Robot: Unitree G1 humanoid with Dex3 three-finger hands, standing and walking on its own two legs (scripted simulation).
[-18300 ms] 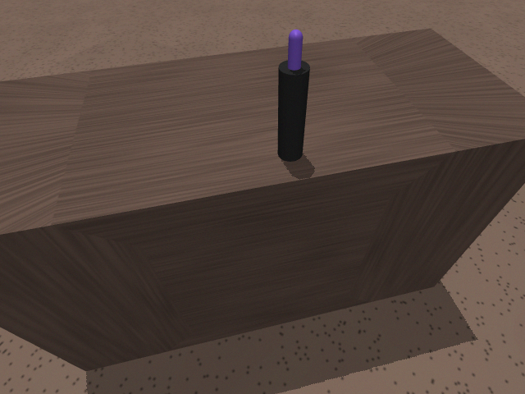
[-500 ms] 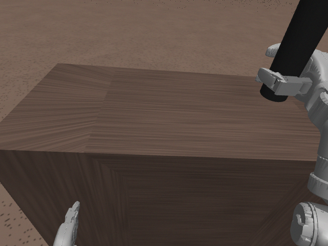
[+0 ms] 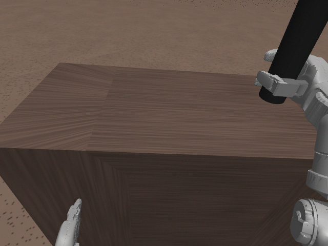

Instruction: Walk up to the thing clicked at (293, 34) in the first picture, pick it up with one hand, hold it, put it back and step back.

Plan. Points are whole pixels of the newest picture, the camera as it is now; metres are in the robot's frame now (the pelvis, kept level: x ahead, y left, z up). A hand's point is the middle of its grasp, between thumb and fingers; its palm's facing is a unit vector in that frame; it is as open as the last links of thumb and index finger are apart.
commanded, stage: crouch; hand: right
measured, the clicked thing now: (300, 36) +0.35 -0.18 +0.39
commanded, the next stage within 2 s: lower in 0.90 s
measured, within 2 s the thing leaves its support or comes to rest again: neither
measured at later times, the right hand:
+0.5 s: hand (255, 94) +0.41 -0.18 +0.23, palm faces +0.17 +0.99 -0.01, open 7.1 cm
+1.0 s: hand (249, 100) +0.44 -0.19 +0.20, palm faces +0.17 +0.99 -0.02, open 7.1 cm
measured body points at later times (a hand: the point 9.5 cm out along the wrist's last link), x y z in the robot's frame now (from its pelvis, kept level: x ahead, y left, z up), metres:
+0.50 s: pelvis -0.01 +0.00 +0.00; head -0.03 +0.02 +0.45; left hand +0.13 +0.27 -0.07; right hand +0.40 -0.23 +0.23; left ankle +0.02 +0.14 -0.73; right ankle +0.02 -0.15 -0.73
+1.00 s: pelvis +0.01 +0.00 +0.00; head +0.00 +0.02 +0.45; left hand +0.15 +0.27 -0.07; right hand +0.43 -0.24 +0.20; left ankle +0.02 +0.14 -0.73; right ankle +0.02 -0.15 -0.73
